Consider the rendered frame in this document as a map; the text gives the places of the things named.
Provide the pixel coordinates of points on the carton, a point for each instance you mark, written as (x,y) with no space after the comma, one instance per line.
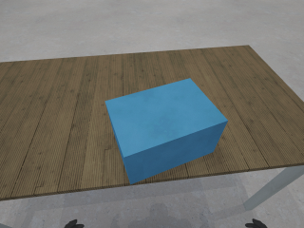
(163,127)

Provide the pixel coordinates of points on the table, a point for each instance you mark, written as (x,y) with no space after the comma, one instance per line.
(56,136)

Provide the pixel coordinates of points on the robot right hand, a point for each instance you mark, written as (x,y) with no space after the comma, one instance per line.
(256,224)

